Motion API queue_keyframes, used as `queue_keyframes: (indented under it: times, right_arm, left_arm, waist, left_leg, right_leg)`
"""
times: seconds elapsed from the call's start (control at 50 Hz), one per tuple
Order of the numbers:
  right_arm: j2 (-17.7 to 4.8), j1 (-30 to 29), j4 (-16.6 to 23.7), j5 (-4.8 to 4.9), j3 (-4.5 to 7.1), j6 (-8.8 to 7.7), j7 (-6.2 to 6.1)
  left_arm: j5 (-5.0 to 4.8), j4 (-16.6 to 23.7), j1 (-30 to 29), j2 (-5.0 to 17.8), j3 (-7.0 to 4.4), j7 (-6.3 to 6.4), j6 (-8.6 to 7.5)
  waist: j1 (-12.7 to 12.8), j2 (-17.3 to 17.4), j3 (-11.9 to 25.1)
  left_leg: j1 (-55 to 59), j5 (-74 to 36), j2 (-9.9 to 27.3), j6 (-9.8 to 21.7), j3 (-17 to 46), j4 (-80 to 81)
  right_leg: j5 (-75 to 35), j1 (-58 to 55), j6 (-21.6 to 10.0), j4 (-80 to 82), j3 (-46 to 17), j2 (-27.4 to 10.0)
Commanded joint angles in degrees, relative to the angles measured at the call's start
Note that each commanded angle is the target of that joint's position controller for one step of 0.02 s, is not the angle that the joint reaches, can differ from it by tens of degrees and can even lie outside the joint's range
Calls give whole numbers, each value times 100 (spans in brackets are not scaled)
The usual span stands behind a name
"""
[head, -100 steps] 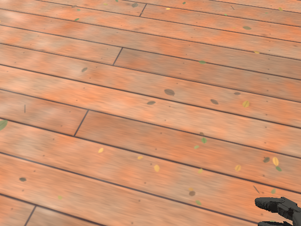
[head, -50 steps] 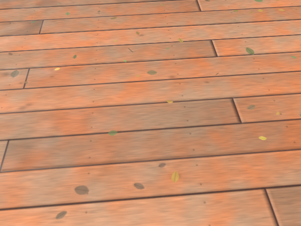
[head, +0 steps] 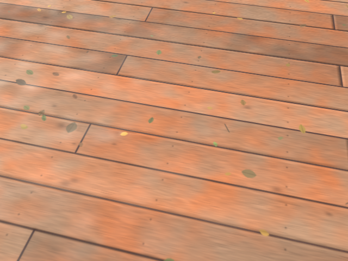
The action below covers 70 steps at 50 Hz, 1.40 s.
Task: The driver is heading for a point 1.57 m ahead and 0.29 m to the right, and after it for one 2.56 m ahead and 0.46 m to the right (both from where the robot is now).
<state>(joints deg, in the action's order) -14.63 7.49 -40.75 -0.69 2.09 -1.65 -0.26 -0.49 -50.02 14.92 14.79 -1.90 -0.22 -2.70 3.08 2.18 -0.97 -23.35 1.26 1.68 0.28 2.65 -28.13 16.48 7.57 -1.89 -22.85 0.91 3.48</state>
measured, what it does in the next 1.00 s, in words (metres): steps on the spot, turning right: left foot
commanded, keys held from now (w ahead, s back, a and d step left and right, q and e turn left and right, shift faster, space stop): e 0.56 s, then no key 0.16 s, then q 0.28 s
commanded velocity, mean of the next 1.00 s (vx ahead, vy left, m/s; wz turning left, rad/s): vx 0.03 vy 0.00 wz -0.23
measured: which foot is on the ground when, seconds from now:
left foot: down 0.00-0.38, up 0.40-0.84, down 0.86-1.00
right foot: down 0.00-1.00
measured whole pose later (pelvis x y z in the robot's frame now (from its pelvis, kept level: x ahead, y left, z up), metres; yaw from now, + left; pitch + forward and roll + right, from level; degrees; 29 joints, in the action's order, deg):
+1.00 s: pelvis +0.00 -0.03 +0.00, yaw -15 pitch +0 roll +0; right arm -16.8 9.1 -50.1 0.8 4.0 0.1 -0.9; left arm 0.9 -46.9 6.6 15.3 -2.5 2.1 1.0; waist -0.4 -0.8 -2.9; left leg -14.5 14.7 0.2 -1.7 4.5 -29.3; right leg 16.3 13.2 -2.4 -30.0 -1.9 3.5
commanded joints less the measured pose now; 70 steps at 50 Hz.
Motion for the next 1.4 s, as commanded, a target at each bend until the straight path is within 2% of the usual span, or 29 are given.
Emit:
queue_keyframes:
  times: [0.02,0.04,0.06,0.14,0.24,0.34,0.36,0.38,0.4,0.42,0.44,0.48,0.52,0.6,0.72,0.8,0.84,0.88,0.9,0.94,1.02,1.06,1.1,1.14,1.16,1.2,1.26,1.32,1.4]
  right_arm:
    - [-1069,377,301,-124,298,-65,-103]
    - [-739,343,251,-122,227,8,-131]
    - [-434,223,267,-40,160,62,-117]
    - [-932,63,244,7,336,141,-142]
    - [-1047,194,150,-33,437,200,-336]
    - [-1061,-853,138,103,475,251,-300]
    - [-997,-861,80,167,469,281,-286]
    - [-805,-638,-51,199,442,318,-266]
    - [-474,-319,-66,41,358,364,-237]
    - [-562,-948,252,9,376,331,-277]
    - [-708,-1077,278,48,419,313,-310]
    - [-919,-682,-22,35,533,306,-384]
    - [-900,-513,-135,-1,550,276,-391]
    - [-734,-429,-211,97,489,195,-344]
    - [-706,-526,-287,128,400,165,-248]
    - [-612,-228,-541,130,311,120,-151]
    - [-625,-82,-632,124,283,81,-106]
    - [-1099,-119,-549,46,345,61,-108]
    - [-1457,-189,-535,92,422,81,-110]
    - [-1288,-209,-533,186,422,107,-66]
    - [-1228,-154,-517,131,401,84,-105]
    - [-1227,-303,-436,157,400,111,-144]
    - [-1097,-451,-301,212,368,161,-173]
    - [-922,-225,-274,202,328,204,-160]
    - [-1176,-154,-313,183,436,224,-151]
    - [-1122,37,-433,244,491,346,-140]
    - [-820,-271,-288,234,374,409,-84]
    - [-693,-518,-52,236,280,391,51]
    - [-830,-368,19,224,317,441,154]
  left_arm:
    - [167,195,360,524,-67,-7,-119]
    - [144,60,756,235,29,3,-111]
    - [102,98,447,378,28,19,-38]
    - [26,331,-7,840,-128,127,309]
    - [-41,496,-267,727,-227,84,517]
    - [-20,336,274,644,-312,12,692]
    - [8,277,450,673,-353,-28,700]
    - [61,283,502,773,-404,-42,693]
    - [93,472,444,1410,-544,58,672]
    - [303,731,259,1832,-550,44,551]
    - [393,805,-4,1729,-539,41,401]
    - [118,888,-575,1386,-466,118,268]
    - [15,921,-583,1137,-364,184,261]
    - [25,891,-205,1046,-336,258,275]
    - [87,822,-258,1055,-319,244,325]
    - [165,663,-537,690,-152,158,310]
    - [125,537,-630,752,-145,130,301]
    - [149,466,-417,940,-207,148,247]
    - [202,478,-206,1000,-255,152,216]
    - [156,545,-626,925,-276,244,246]
    - [119,692,-721,654,-326,311,401]
    - [102,689,-529,646,-366,267,366]
    - [107,643,-357,905,-474,248,350]
    - [196,695,-363,1158,-519,237,327]
    - [246,811,-431,977,-435,248,272]
    - [158,950,-906,900,-383,274,192]
    - [124,855,-791,1022,-407,324,216]
    - [100,774,-604,1173,-462,343,291]
    - [-5,701,-583,1377,-530,259,340]
  waist:
    - [-76,184,938]
    - [5,727,1320]
    - [-149,648,1231]
    - [-225,542,858]
    - [-446,724,1011]
    - [120,622,766]
    - [200,515,726]
    - [169,60,511]
    - [-36,-1653,195]
    - [114,-1898,75]
    - [64,-1385,87]
    - [-281,-894,-8]
    - [-322,-924,155]
    - [-219,-831,473]
    - [-57,-1022,297]
    - [-102,-955,321]
    - [-285,-812,209]
    - [-199,-413,274]
    - [75,123,371]
    - [-137,459,349]
    - [-187,941,289]
    - [-98,835,389]
    - [-94,-1,401]
    - [-165,-1435,372]
    - [-178,-1125,397]
    - [-441,-519,170]
    - [-247,-746,24]
    - [-80,-917,283]
    - [-144,-1076,430]
  left_leg:
    - [2287,-3395,891,587,751,121]
    - [2760,-3496,1329,1134,1104,-75]
    - [2603,-2911,1314,1204,1184,-11]
    - [2122,-2232,1214,995,991,80]
    - [2010,-2461,2108,1556,1359,555]
    - [709,-621,1493,957,-20,709]
    - [517,20,1351,744,-289,456]
    - [62,1104,1069,351,-654,-161]
    - [-1128,2692,325,-298,-1294,-1769]
    - [-1576,3760,-269,-382,-396,-2884]
    - [-1588,3446,-164,-286,46,-3437]
    - [-1606,2397,9,-229,206,-3482]
    - [-1403,1946,-55,-340,215,-3618]
    - [-1396,1643,-128,-479,233,-3187]
    - [-546,1721,6,-588,154,-1782]
    - [613,1620,119,-509,-28,-754]
    - [1151,791,32,-372,-149,320]
    - [1446,-811,348,-127,293,479]
    - [1494,-1421,492,111,493,144]
    - [975,-682,597,488,969,437]
    - [856,-326,927,892,1929,707]
    - [771,-184,835,825,1966,548]
    - [68,449,278,365,1304,-138]
    - [-804,2853,-422,-133,232,-1980]
    - [-1004,3547,-221,-223,354,-3269]
    - [-1062,3067,14,-299,437,-3907]
    - [-1080,2337,111,-502,35,-3277]
    - [-587,2205,159,-541,-251,-2204]
    - [288,1938,-47,-322,-652,-1065]
  right_leg:
    - [-1421,797,-130,-632,-509,-701]
    - [54,1179,134,-791,-376,-530]
    - [509,1229,240,-766,-405,-571]
    - [-157,1390,281,-1087,-377,-471]
    - [1929,1827,359,-3097,-203,-473]
    - [258,474,184,-1723,165,-533]
    - [-207,157,40,-1161,297,-388]
    - [-526,-110,-190,-584,4,-386]
    - [-1415,-356,-781,400,-2027,-1694]
    - [-1972,341,-1714,810,-3353,-2547]
    - [-1176,523,-1720,954,-3182,-2383]
    - [-564,382,-1010,786,-2416,-1776]
    - [-1341,236,-866,636,-2125,-1558]
    - [-2137,-528,-948,464,-1985,-1504]
    - [-1813,-321,-1034,491,-2019,-1442]
    - [-1917,113,-1019,452,-1744,-1375]
    - [-1920,244,-845,312,-1592,-1250]
    - [-1487,220,-464,56,-1434,-964]
    - [-1131,302,-310,-145,-1076,-552]
    - [-760,161,-40,-611,-427,-148]
    - [-102,499,29,-1078,-283,-3]
    - [-124,363,-34,-854,-343,-102]
    - [-604,-226,-289,-195,-742,-652]
    - [-2110,-579,-1252,562,-2276,-2286]
    - [-2839,-493,-1635,585,-2470,-2719]
    - [-2791,-247,-1396,532,-1616,-2381]
    - [-2677,-389,-1166,613,-744,-1914]
    - [-2923,-680,-1146,476,-302,-1924]
    - [-3039,-498,-1027,166,-113,-2068]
